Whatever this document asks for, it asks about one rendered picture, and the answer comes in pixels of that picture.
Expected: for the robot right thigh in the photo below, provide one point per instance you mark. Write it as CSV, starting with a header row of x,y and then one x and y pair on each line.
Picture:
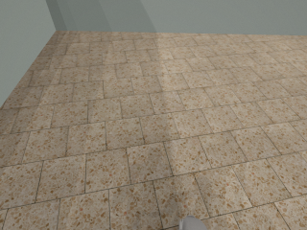
x,y
191,223

